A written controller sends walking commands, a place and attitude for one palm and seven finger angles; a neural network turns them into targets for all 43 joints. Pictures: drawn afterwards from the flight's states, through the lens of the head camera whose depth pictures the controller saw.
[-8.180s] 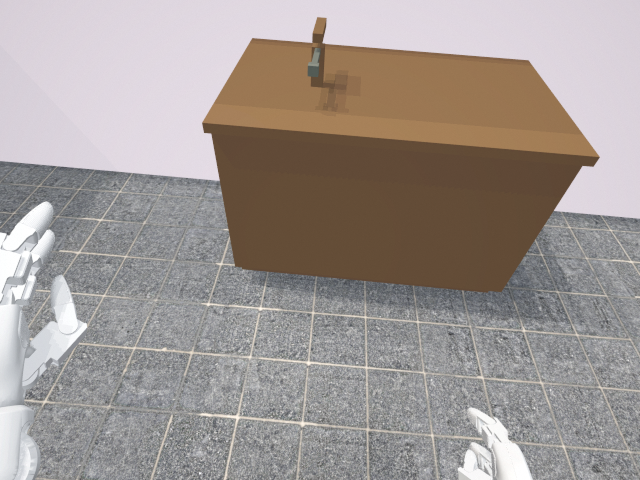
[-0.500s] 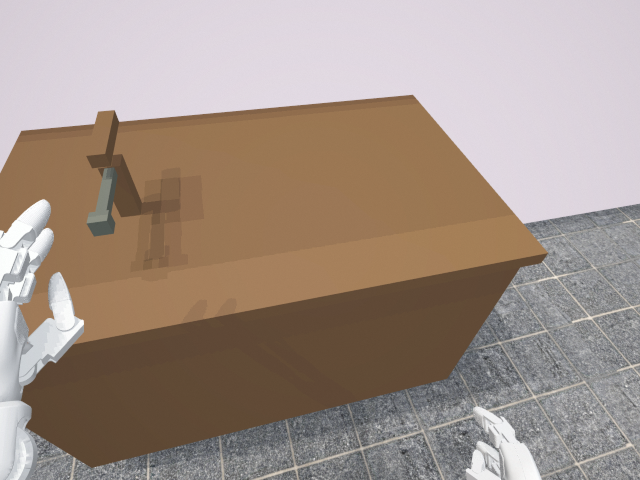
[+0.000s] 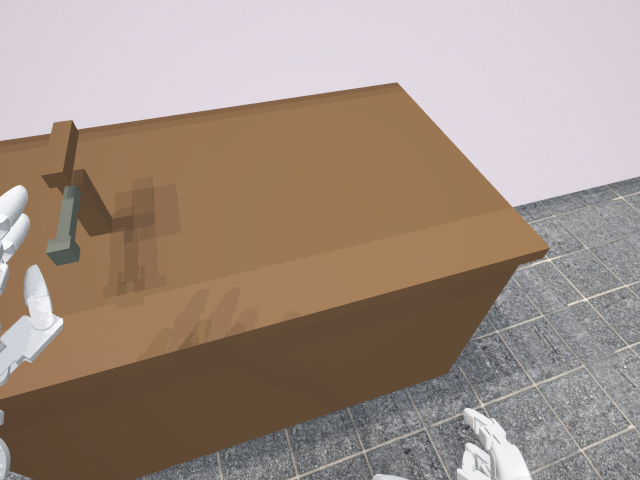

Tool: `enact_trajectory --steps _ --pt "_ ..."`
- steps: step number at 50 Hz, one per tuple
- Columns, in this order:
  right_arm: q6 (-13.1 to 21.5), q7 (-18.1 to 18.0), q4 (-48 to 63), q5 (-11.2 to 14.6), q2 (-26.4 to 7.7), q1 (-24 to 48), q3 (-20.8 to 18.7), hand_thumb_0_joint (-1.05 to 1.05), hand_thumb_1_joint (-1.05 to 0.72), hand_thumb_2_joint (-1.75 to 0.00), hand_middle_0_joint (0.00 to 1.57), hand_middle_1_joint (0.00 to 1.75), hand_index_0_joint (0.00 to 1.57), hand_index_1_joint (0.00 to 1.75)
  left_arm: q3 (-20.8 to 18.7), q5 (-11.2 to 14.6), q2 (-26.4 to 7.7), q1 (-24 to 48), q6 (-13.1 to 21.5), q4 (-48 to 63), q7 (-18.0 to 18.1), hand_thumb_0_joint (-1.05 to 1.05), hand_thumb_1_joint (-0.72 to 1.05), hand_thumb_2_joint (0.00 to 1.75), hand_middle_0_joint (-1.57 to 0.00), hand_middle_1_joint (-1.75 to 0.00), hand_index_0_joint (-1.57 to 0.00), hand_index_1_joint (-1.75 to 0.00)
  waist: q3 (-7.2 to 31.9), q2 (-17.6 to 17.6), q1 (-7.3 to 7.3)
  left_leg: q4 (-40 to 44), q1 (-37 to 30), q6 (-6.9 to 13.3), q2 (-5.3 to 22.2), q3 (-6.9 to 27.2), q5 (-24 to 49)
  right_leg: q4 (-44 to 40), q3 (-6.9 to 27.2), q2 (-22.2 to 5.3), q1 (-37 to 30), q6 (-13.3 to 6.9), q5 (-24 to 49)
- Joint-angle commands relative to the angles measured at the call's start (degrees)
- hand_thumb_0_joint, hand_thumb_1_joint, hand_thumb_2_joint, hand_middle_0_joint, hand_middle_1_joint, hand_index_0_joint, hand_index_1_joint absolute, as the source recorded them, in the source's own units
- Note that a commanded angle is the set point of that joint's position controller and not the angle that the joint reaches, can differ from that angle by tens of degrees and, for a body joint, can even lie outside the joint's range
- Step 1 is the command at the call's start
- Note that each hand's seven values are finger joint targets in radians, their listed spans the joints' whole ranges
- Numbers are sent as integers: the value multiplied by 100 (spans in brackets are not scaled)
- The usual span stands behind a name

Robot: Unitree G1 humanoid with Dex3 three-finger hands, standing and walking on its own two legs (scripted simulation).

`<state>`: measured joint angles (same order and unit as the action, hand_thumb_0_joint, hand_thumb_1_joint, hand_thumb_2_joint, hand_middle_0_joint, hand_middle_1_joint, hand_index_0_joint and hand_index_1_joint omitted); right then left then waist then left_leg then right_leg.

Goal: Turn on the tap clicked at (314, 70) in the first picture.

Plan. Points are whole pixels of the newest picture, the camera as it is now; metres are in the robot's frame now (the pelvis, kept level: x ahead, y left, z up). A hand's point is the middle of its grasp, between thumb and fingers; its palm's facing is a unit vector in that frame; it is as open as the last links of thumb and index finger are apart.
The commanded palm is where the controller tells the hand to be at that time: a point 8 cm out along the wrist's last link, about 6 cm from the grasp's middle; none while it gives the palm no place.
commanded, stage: shuffle to correct the standing spot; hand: left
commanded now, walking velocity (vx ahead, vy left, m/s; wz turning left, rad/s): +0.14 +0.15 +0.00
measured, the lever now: (63, 250) +0.38 +0.37 +0.06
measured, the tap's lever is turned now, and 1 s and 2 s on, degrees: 0 0 0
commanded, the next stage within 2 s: come to a stop and stand still in 0.42 s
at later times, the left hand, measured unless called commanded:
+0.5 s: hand (15, 290) +0.24 +0.29 +0.18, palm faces +0.42 -0.81 -0.41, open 7.4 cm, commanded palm +0.18 +0.33 +0.19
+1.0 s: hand (19, 267) +0.27 +0.30 +0.18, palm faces +0.36 -0.86 -0.37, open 7.4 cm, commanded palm +0.21 +0.34 +0.19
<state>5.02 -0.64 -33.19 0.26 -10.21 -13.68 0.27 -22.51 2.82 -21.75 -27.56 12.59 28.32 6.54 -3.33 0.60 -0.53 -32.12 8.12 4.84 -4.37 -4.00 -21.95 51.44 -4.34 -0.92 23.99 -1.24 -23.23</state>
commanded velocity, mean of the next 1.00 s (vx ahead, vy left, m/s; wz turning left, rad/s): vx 0.04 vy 0.04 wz -0.03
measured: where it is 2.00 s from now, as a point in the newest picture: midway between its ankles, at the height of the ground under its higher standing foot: outside the picture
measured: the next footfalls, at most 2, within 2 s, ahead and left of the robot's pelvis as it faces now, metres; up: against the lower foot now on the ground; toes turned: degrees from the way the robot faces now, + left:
right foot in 0.08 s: +0.12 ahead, -0.07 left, +0.00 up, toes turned -1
left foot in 0.40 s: +0.09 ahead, +0.19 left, +0.00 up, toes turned +3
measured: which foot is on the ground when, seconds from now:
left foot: down 0.00-0.08, up 0.10-0.38, down 0.40-1.00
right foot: up 0.00-0.06, down 0.08-1.00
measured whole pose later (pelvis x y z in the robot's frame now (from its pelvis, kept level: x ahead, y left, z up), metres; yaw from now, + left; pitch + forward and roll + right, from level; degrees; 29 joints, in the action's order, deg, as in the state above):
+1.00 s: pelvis +0.05 +0.06 +0.01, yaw +0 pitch -1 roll -1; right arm 6.4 -2.0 -32.0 0.6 -9.3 -8.8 1.8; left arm -20.5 3.4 -21.3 -26.6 9.3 31.1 7.0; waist -4.6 1.7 0.4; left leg -27.5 11.5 -0.9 3.1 -2.7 -14.6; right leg 23.8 -1.4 -1.3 12.2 1.4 -10.1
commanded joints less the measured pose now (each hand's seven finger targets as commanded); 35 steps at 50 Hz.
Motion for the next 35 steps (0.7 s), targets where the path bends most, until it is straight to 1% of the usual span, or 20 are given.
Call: enact_trajectory --steps 1,2,3,4,5,6,8,10,15,18,20,22,23,25,26,28,29,31,33,35 --pt "287 -134 853 16 -874 717 -224 0 -90 -90 20 30 20 30 -604 -3 -997 407 344 1116 107 0 90 90 -20 -30 -20 -30 654 -859 147 349 679 60 1180 705 3445 -1845 -388 35 -1572 -44 1099" --pt "277 -148 862 26 -889 748 -239 0 -90 -90 20 30 20 30 -656 14 -987 440 380 984 109 0 90 90 -20 -30 -20 -30 805 -564 219 -287 1409 -23 1083 744 2852 -2257 -266 -39 -2614 -119 1577" --pt "264 -137 867 30 -862 719 -282 0 -90 -90 20 30 20 30 -731 -21 -1085 434 407 856 117 0 90 90 -20 -30 -20 -30 1087 315 274 -1718 2305 -71 717 455 1844 -2549 761 -724 -3569 -451 1819" --pt "305 -107 931 39 -857 669 -395 0 -90 -90 20 30 20 30 -793 64 -1151 514 439 830 97 0 90 90 -20 -30 -20 -30 1243 1399 172 -3430 2894 -205 113 187 -153 -3169 2957 -2113 -3436 -1126 1740" --pt "274 -43 872 3 -1095 420 -532 0 -90 -90 20 30 20 30 -740 132 -995 508 503 855 53 0 90 90 -20 -30 -20 -30 1033 1245 115 -4161 2717 -347 244 838 -681 -3899 3960 -2577 -2225 -1306 -4" --pt "179 37 868 20 -1038 537 -520 0 -90 -90 20 30 20 30 -812 117 -1160 536 495 1063 25 0 90 90 -20 -30 -20 -30 589 733 141 -4371 2736 -372 444 1063 -655 -4120 4245 -2581 -1506 -1361 -1098" --pt "55 72 708 -15 -800 565 -314 0 -90 -90 20 30 20 30 -655 19 -938 513 486 970 -1 0 90 90 -20 -30 -20 -30 282 205 22 -4019 2629 -416 868 1027 -91 -3838 2860 -2147 -791 -1169 -648" --pt "95 9 627 -32 -728 592 -248 0 -90 -90 20 30 20 30 -567 -23 -928 637 485 1034 35 0 90 90 -20 -30 -20 -30 396 240 -5 -3077 1911 -417 867 599 343 -3880 1868 -1740 -189 -900 -70" --pt "417 -218 695 -85 -670 631 -263 0 -90 -90 20 30 20 30 -490 -83 -935 687 363 1185 169 0 90 90 -20 -30 -20 -30 664 571 196 -267 354 -314 354 -429 346 -3836 1230 -1260 -230 -568 -1143" --pt "463 -286 736 -23 -763 518 -323 0 -90 -90 20 30 20 30 -470 -61 -853 711 323 1124 185 0 90 90 -20 -30 -20 -30 650 211 112 693 125 -208 475 -46 207 -2885 893 -833 -592 -257 -754" --pt "442 -287 828 52 -971 527 -438 0 -90 -90 20 30 20 30 -516 -54 -805 700 328 1077 200 0 90 90 -20 -30 -20 -30 683 -351 130 964 270 85 1130 898 500 -1769 434 -257 -621 -25 23" --pt "431 -271 835 129 -932 640 -387 0 -90 -90 20 30 20 30 -563 -49 -844 579 307 886 146 0 90 90 -20 -30 -20 -30 443 -1298 83 1681 1217 310 1593 1509 -689 -780 -18 -3 -735 160 -211" --pt "460 -268 831 108 -855 740 -346 0 -90 -90 20 30 20 30 -599 -88 -873 725 302 905 148 0 90 90 -20 -30 -20 -30 143 -1454 113 1777 1821 390 1607 1478 -1163 -755 -27 -17 -978 140 -96" --pt "508 -226 791 88 -863 712 -323 0 -90 -90 20 30 20 30 -566 -116 -796 639 365 901 149 0 90 90 -20 -30 -20 -30 215 -895 162 1003 2004 192 1264 901 -883 -1861 15 -73 -1557 77 556" --pt "531 -210 796 100 -831 737 -305 0 -90 -90 20 30 20 30 -584 -95 -880 635 386 1094 142 0 90 90 -20 -30 -20 -30 409 -433 146 608 1776 63 956 629 -393 -2254 275 -195 -1653 12 755" --pt "556 -177 747 58 -782 547 -357 0 -90 -90 20 30 20 30 -521 -43 -816 649 355 1076 103 0 90 90 -20 -30 -20 -30 443 813 76 -198 1337 -252 456 215 -55 -2932 1479 -752 -1060 -306 302" --pt "547 -160 697 48 -757 499 -341 0 -90 -90 20 30 20 30 -477 -14 -814 745 317 1111 100 0 90 90 -20 -30 -20 -30 398 968 38 -278 1030 -334 437 148 199 -3091 1594 -930 -831 -409 293" --pt "570 -198 597 44 -741 674 -267 0 -90 -90 20 30 20 30 -468 -9 -900 1046 279 1393 125 0 90 90 -20 -30 -20 -30 502 77 26 367 331 -357 595 368 1072 -2544 1120 -617 -706 -260 1198" --pt "608 -219 628 39 -748 749 -223 0 -90 -90 20 30 20 30 -483 -53 -869 1057 279 1355 135 0 90 90 -20 -30 -20 -30 845 -855 128 930 207 -263 1137 884 2360 -1818 357 -107 -1192 121 1941" --pt "614 -205 665 36 -688 725 -200 0 -90 -90 20 30 20 30 -470 -72 -861 1036 258 1243 121 0 90 90 -20 -30 -20 -30 893 -740 150 971 188 -312 1299 851 3263 -1858 243 -47 -1458 187 1827"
